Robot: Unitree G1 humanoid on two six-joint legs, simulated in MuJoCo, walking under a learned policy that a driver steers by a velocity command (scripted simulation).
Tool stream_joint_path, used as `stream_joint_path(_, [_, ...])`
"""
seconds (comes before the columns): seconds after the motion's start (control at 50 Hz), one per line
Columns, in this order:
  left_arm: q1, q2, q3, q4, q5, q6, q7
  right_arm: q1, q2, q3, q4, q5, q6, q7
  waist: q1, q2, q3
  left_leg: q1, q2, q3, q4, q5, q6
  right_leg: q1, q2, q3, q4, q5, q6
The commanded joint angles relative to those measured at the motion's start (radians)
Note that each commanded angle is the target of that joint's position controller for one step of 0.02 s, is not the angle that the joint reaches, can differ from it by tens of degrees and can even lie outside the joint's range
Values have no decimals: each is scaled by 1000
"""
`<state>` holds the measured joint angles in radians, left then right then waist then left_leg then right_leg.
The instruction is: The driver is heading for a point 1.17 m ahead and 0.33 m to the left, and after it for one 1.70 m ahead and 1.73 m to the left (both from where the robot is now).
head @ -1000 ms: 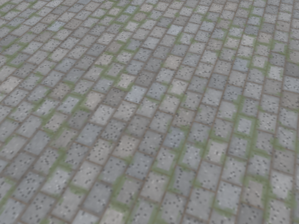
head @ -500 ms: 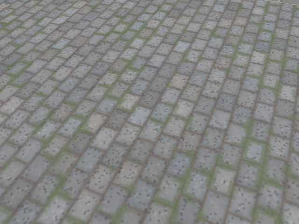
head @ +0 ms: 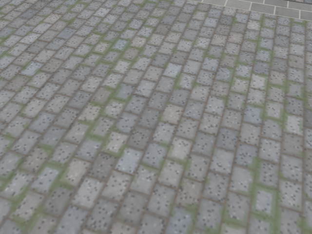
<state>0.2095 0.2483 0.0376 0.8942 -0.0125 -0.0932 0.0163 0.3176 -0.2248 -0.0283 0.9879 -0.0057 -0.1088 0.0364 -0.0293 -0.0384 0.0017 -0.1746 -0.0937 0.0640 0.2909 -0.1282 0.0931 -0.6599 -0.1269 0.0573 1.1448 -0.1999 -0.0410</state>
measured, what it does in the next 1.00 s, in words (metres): walks ahead, turning left: right foot, then left foot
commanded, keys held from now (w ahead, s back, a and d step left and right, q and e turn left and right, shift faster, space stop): w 0.42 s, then w+q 0.58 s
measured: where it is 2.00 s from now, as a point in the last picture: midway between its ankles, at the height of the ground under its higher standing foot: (117, 146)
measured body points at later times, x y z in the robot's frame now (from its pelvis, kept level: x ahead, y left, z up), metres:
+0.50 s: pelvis +0.28 -0.08 +0.00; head +0.29 -0.10 +0.45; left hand +0.34 +0.18 -0.12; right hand +0.36 -0.35 -0.14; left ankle +0.27 +0.08 -0.65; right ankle +0.30 -0.16 -0.74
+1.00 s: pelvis +0.54 +0.00 -0.02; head +0.58 +0.02 +0.43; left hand +0.55 +0.28 -0.14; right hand +0.74 -0.22 -0.13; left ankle +0.59 +0.08 -0.74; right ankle +0.46 -0.18 -0.64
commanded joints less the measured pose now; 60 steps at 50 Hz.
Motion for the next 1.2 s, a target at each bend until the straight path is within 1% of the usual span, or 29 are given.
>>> stream_joint_path(0.02, [34,46,14,-43,13,4,7,-38,-130,-20,-53,1,-18,-20,46,77,55,-104,278,-206,-205,83,170,-26,-42,1,-138,158,27])
stream_joint_path(0.12, [-161,28,5,-95,0,-8,-10,64,-164,-27,-29,20,-2,-36,-25,79,58,12,269,-159,-186,84,123,10,12,-44,-472,312,38])
stream_joint_path(0.22, [-258,49,4,-145,-10,-21,-42,120,-172,-34,0,26,21,-40,-44,93,82,177,340,-186,-99,82,107,8,37,-44,-605,186,4])
stream_joint_path(0.26, [-194,78,16,-138,-9,-29,-49,96,-188,-40,-3,26,32,-42,4,113,48,200,349,-186,-19,215,87,122,68,-68,-645,115,-25])
stream_joint_path(0.28, [-88,108,34,-108,-7,-32,-47,74,-183,-37,-9,23,37,-42,64,112,-13,187,311,-152,107,385,65,270,102,-97,-667,103,-48])
stream_joint_path(0.3, [104,169,62,-53,-5,-34,-40,64,-150,-24,-23,11,39,-41,141,82,-139,84,249,-100,343,426,34,538,71,-58,-649,128,-90])
stream_joint_path(0.32, [269,286,90,-26,16,-31,-35,140,-58,7,-51,0,24,-35,149,-120,-312,-279,120,-21,751,108,-35,949,-189,316,-661,92,-223])
stream_joint_path(0.34, [304,251,80,-11,12,-25,-40,179,-26,20,-37,18,-4,-29,138,-263,-402,-515,26,-121,971,-416,-52,1085,-295,680,-825,-29,-312])
stream_joint_path(0.36, [233,174,56,-24,6,-27,-41,100,-143,-9,-51,42,-22,-25,135,-166,-275,-611,95,-189,1062,-382,-29,983,-260,589,-843,-66,-258])
stream_joint_path(0.38, [137,132,42,-48,5,-25,-39,16,-165,-15,-77,51,-29,-25,110,-101,-172,-616,151,-162,1046,-288,-16,839,-223,430,-855,-3,-218])
stream_joint_path(0.4, [58,104,31,-60,9,-24,-44,-24,-152,-18,-83,39,-24,-31,77,-23,-100,-571,192,-139,982,-206,-21,693,-177,318,-894,84,-198])
stream_joint_path(0.42, [21,77,23,-64,13,-26,-48,-27,-143,-26,-83,26,-11,-36,45,-22,-62,-517,223,-140,914,-154,-25,600,-136,240,-929,129,-180])
stream_joint_path(0.44, [10,64,20,-57,18,-27,-51,0,-116,-25,-74,27,6,-37,22,-37,-48,-466,235,-140,886,-123,-31,545,-115,184,-961,146,-170])
stream_joint_path(0.48, [41,80,26,-30,22,-35,-49,27,-81,-23,-63,32,31,-39,6,-33,-24,-455,234,-137,860,-83,-42,502,-102,99,-997,233,-176])
stream_joint_path(0.52, [75,102,35,-7,29,-38,-38,-24,-84,-30,-84,33,41,-43,13,-17,4,-523,225,-168,803,-7,-49,514,-104,38,-1011,300,-173])
stream_joint_path(0.58, [97,107,36,9,32,-33,-20,-104,-81,-37,-115,30,39,-39,28,-15,23,-582,197,-200,658,132,-53,551,-99,-40,-1023,321,-150])
stream_joint_path(0.66, [116,119,35,22,24,-30,-3,-227,-61,-30,-160,22,35,-19,66,-12,62,-552,182,-130,459,264,-49,580,-95,-131,-1050,295,-118])
stream_joint_path(0.76, [184,136,43,58,12,0,6,-349,-45,-21,-240,25,35,12,104,1,104,-627,174,-65,358,157,-21,775,-155,-183,-969,403,-106])
stream_joint_path(0.82, [142,172,53,39,7,21,15,-323,-70,-34,-273,28,36,30,58,-40,56,-490,111,27,341,9,23,801,-162,-232,-823,786,-78])
stream_joint_path(0.86, [104,198,59,21,5,35,24,-130,-135,-72,-241,32,40,30,-55,-66,-66,-204,29,73,308,-23,72,748,-135,-265,-540,1025,-47])
stream_joint_path(0.88, [95,196,56,4,3,32,25,37,-208,-109,-202,31,44,14,-136,-22,-154,85,45,-16,248,25,118,573,-88,-270,-286,860,-10])
stream_joint_path(0.9, [167,82,21,-37,35,8,8,121,-320,-135,-188,30,51,-7,-85,223,-257,458,305,-467,236,18,257,156,58,-251,98,77,47])
stream_joint_path(0.92, [165,60,4,-65,13,-42,-12,126,-309,-121,-209,22,40,-5,-62,247,-404,615,455,-926,45,-90,384,-68,191,-22,302,-395,49])
stream_joint_path(0.94, [37,133,26,-96,-25,-71,-24,114,-236,-103,-207,12,36,-6,-101,162,-306,558,409,-793,15,-76,309,-169,123,59,318,-319,20])
stream_joint_path(0.96, [-11,135,25,-115,-31,-81,-23,42,-191,-91,-218,20,31,-7,-67,104,-184,401,367,-630,12,-11,262,-173,76,40,238,-220,3])
stream_joint_path(0.98, [-16,131,30,-106,-9,-78,-14,-42,-160,-80,-241,23,30,-5,-15,18,-113,230,321,-519,-3,76,227,-107,36,29,149,-159,9])
stream_joint_path(1.0, [-2,140,42,-105,8,-64,-7,-93,-131,-70,-261,18,30,-6,25,19,-78,108,287,-448,-27,146,210,-29,9,26,79,-125,21])
stream_joint_path(1.08, [-12,102,43,-142,30,-19,1,-80,-170,-78,-273,18,26,-26,58,65,-39,-73,226,-342,-77,275,212,48,11,-7,-101,-26,80])
stream_joint_path(1.2, [-237,69,27,-220,16,-25,-9,20,-188,-83,-261,30,42,-49,-30,127,-10,-79,169,-319,-44,127,135,102,99,-19,-539,280,94])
